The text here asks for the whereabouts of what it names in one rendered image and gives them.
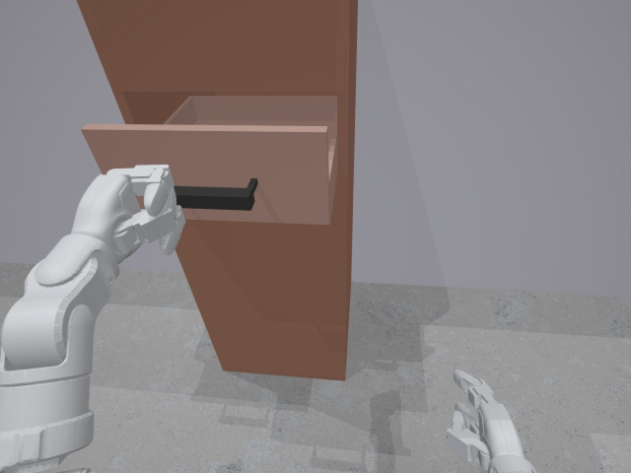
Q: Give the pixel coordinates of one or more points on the left robot hand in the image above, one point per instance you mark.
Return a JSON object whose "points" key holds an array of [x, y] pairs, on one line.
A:
{"points": [[109, 210]]}

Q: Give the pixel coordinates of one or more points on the left robot forearm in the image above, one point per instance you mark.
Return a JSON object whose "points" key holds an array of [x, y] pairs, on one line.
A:
{"points": [[47, 354]]}

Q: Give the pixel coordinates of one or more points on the drawer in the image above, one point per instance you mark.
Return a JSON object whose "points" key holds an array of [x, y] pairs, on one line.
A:
{"points": [[288, 143]]}

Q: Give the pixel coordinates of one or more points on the cabinet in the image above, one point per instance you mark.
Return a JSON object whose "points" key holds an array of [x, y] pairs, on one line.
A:
{"points": [[274, 297]]}

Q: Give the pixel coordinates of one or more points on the handle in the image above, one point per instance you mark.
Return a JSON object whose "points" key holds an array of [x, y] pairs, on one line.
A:
{"points": [[221, 198]]}

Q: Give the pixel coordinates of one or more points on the right robot hand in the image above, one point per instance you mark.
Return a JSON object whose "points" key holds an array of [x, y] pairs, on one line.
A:
{"points": [[492, 432]]}

